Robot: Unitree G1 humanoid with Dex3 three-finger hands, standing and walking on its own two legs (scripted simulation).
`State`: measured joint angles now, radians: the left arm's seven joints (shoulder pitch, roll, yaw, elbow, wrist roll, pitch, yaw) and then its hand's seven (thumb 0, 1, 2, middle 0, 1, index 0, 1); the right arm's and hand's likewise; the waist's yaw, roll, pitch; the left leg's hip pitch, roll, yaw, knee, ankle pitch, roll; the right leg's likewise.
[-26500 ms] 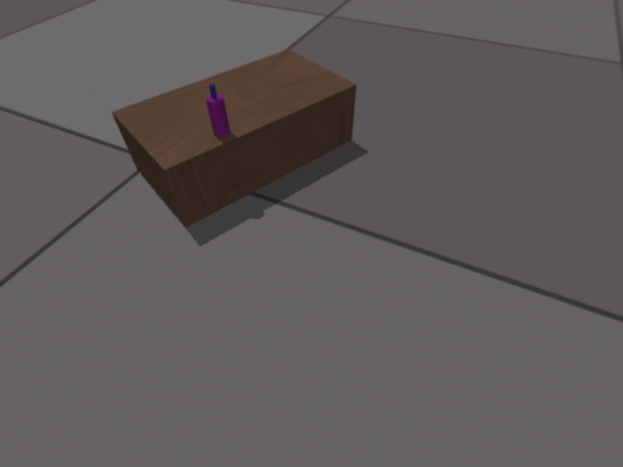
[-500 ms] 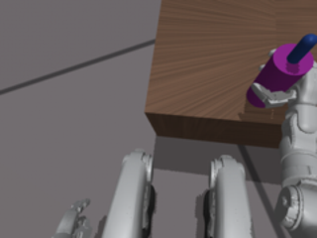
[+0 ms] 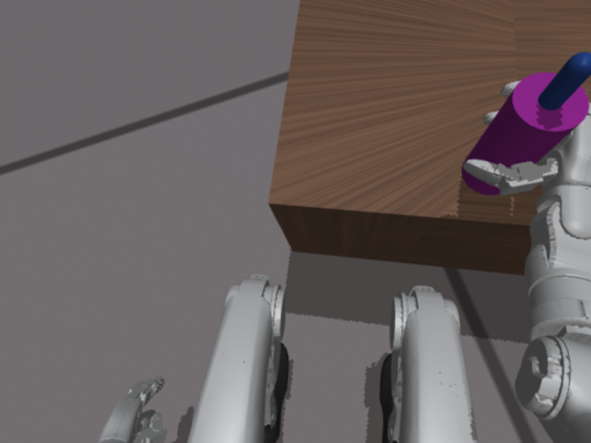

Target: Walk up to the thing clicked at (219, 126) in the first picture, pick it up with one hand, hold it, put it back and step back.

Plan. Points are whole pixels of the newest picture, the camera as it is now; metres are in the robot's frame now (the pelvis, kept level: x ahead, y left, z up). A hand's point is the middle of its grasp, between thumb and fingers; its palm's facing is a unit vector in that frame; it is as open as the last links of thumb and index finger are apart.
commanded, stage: open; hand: right
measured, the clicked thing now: (524, 129) +0.49 -0.21 +0.02
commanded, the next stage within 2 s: withdraw in 0.18 s
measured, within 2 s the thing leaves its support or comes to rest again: neither
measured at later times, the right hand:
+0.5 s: hand (535, 129) +0.49 -0.23 +0.02, palm faces +0.16 +0.99 -0.03, open 15.5 cm
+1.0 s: hand out of the picture +0.46 -0.32 +0.12, palm faces +0.22 +0.92 -0.33, open 17.3 cm
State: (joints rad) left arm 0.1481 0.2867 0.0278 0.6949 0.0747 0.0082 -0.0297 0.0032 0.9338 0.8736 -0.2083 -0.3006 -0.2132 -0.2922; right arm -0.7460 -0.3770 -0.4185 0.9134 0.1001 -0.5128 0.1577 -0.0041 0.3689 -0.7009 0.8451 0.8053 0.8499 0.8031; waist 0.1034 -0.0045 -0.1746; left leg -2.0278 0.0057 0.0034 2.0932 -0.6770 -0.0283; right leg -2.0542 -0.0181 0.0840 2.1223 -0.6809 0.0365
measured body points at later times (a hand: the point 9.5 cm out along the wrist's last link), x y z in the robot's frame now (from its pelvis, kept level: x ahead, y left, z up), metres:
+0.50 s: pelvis +0.00 +0.00 +0.00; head +0.20 -0.03 +0.41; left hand +0.10 +0.29 -0.12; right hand +0.47 -0.28 +0.03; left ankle +0.09 +0.13 -0.38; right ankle +0.08 -0.13 -0.38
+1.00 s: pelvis +0.02 +0.00 +0.14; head +0.19 -0.03 +0.56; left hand +0.11 +0.28 +0.03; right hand +0.45 -0.36 +0.14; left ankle +0.09 +0.13 -0.38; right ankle +0.08 -0.13 -0.38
